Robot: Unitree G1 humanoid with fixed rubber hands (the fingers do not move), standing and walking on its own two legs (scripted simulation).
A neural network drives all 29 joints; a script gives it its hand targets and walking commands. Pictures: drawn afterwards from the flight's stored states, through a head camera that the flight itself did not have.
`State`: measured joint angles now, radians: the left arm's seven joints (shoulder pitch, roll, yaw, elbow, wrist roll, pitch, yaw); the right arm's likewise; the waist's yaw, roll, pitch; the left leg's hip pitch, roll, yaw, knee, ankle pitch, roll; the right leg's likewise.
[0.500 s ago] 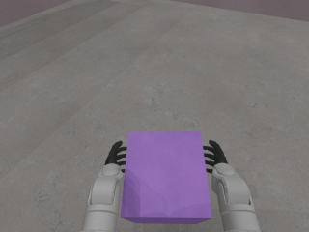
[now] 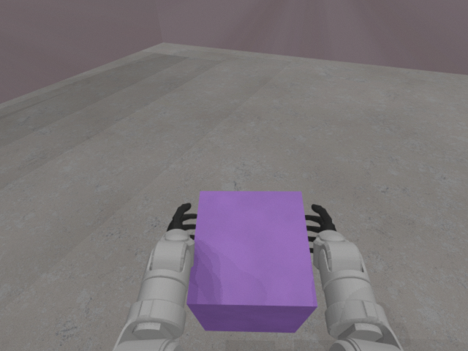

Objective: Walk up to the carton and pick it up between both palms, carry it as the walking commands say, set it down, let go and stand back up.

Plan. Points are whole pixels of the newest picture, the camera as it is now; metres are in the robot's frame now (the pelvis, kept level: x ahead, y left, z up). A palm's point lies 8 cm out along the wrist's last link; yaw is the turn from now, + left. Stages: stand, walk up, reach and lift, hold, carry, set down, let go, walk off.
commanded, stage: hold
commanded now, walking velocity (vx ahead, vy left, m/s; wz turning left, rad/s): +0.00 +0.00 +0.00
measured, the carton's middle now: (250, 265) +0.32 -0.01 -0.04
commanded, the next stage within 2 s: set down in 0.04 s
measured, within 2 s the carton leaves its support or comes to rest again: neither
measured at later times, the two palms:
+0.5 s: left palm (176, 258) +0.31 +0.13 +0.01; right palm (321, 253) +0.31 -0.15 +0.01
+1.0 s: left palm (190, 283) +0.33 +0.12 -0.11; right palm (315, 273) +0.33 -0.16 -0.10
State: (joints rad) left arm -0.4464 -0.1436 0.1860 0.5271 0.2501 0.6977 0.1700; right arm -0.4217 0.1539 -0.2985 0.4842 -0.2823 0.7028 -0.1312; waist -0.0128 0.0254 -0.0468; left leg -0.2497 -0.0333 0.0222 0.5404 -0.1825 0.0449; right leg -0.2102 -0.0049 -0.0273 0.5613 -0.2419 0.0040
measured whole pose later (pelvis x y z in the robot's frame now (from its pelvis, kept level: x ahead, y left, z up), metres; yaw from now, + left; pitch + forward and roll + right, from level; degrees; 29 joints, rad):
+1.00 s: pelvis +0.00 -0.02 -0.03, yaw +0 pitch +15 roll +1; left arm -0.41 -0.15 0.36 0.61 0.32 0.18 0.06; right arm -0.45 0.21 -0.40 0.60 -0.30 0.18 -0.09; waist -0.01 -0.02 0.05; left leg -0.78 -0.03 0.02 0.74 -0.22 0.02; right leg -0.76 0.00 -0.03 0.80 -0.31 -0.03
